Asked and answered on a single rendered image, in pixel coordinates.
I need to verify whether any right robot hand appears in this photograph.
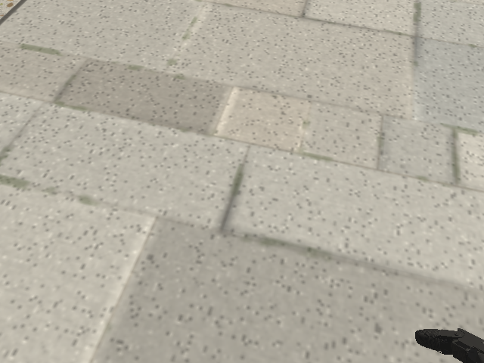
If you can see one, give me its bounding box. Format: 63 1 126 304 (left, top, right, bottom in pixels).
415 328 484 363

